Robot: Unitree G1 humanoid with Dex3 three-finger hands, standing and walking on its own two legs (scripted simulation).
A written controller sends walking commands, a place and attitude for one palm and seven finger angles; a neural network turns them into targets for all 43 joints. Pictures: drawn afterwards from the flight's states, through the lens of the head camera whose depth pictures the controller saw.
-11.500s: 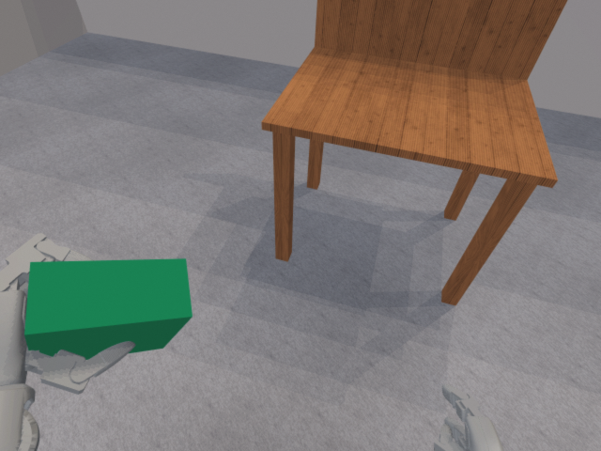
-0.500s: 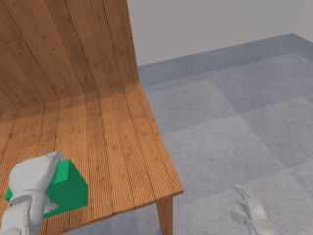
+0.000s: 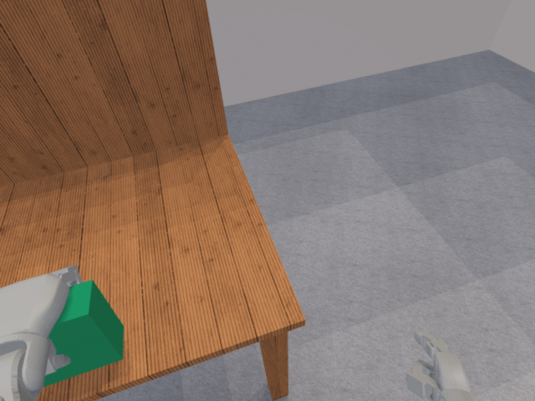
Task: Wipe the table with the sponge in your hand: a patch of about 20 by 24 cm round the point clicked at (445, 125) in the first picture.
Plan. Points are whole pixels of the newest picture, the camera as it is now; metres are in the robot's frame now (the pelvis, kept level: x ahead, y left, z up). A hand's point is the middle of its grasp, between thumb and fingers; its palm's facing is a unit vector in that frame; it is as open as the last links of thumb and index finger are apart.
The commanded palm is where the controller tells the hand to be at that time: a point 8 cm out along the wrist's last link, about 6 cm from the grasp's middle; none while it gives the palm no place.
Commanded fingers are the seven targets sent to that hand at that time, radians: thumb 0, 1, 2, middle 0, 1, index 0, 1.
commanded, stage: move the sponge above the wiping area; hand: left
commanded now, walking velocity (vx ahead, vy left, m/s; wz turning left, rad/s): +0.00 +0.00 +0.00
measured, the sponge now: (67, 343) +0.17 +0.34 -0.01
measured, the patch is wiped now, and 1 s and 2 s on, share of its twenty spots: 0.00 0.00 0.00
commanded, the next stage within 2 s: lower the sponge onto the table in 0.80 s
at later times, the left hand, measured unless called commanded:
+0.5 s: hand (43, 328) +0.18 +0.36 +0.03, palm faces -0.10 -0.05 -0.99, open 10.3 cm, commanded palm +0.16 +0.35 +0.09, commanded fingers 0.00 0.10 1.30 -1.20 -1.60 -1.20 -1.60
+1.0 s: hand (45, 333) +0.17 +0.35 +0.03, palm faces -0.08 -0.05 -1.00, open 10.3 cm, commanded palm +0.15 +0.34 +0.09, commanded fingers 0.00 0.10 1.30 -1.20 -1.60 -1.20 -1.60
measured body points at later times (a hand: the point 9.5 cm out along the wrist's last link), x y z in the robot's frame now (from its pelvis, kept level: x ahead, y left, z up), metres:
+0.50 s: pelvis +0.00 +0.01 +0.00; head +0.01 -0.01 +0.45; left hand +0.18 +0.36 +0.08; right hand +0.22 -0.21 -0.10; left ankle -0.01 +0.11 -0.74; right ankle -0.03 -0.12 -0.74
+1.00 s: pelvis +0.00 +0.01 +0.00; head +0.00 -0.01 +0.45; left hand +0.17 +0.35 +0.09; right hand +0.22 -0.21 -0.10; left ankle -0.01 +0.11 -0.74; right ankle -0.03 -0.12 -0.74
